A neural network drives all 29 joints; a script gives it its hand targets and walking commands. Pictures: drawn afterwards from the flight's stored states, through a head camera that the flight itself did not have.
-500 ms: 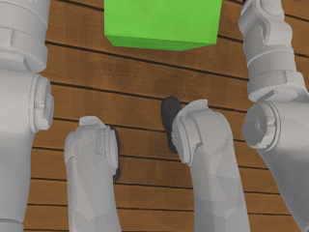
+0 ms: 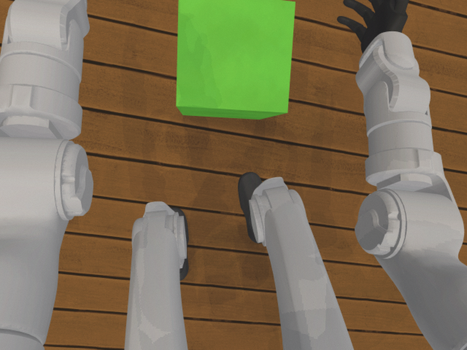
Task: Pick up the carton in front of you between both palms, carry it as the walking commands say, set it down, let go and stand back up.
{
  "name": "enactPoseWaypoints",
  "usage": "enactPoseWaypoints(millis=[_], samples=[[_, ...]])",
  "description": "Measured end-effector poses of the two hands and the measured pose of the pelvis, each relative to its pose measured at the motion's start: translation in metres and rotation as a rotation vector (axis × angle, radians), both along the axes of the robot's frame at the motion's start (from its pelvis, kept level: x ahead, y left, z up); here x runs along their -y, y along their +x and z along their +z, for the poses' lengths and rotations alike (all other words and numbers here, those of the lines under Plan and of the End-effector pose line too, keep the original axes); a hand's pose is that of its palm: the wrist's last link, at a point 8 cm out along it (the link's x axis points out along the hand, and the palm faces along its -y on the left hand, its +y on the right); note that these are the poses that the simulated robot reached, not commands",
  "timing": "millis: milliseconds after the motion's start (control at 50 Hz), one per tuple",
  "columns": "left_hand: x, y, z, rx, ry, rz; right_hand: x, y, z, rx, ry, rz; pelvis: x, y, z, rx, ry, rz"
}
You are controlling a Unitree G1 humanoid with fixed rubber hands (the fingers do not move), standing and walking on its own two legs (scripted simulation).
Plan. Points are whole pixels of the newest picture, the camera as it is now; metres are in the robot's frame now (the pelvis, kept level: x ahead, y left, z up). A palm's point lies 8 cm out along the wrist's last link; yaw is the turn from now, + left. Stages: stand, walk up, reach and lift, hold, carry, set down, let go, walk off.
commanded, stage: set down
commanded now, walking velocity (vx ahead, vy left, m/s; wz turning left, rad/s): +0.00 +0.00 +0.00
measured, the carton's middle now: (228, 69) +0.53 -0.09 -0.39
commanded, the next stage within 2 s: let go in 0.32 s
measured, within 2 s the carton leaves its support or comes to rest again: neither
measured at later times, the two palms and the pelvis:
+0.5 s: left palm out of the picture +0.57 +0.14 +0.03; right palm out of the picture +0.47 -0.25 +0.03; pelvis +0.03 -0.01 +0.13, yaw +2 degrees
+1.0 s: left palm out of the picture +0.39 +0.17 +0.13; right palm out of the picture +0.31 -0.27 +0.15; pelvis +0.09 -0.03 +0.23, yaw +0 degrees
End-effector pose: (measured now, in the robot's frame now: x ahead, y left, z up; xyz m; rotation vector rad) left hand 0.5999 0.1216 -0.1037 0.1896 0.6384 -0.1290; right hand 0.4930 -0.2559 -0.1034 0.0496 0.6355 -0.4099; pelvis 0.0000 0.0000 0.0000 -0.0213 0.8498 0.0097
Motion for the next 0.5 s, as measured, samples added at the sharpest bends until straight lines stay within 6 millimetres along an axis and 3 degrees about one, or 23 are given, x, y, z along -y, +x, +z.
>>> enactPoseWaypoints(millis=[360, 500], samples=[[-0.006, -0.002, 0.114, -0.017, -0.006, -0.003, 0.001, -0.007, 0.108, 0.002, 0.004, 0.011, 0.001, 0.017, 0.099, 0.024, 0.011, 0.005], [-0.015, -0.027, 0.137, -0.021, 0.019, 0.049, -0.006, -0.021, 0.132, -0.031, -0.024, 0.107, 0.005, 0.026, 0.131, 0.051, 0.024, 0.009]])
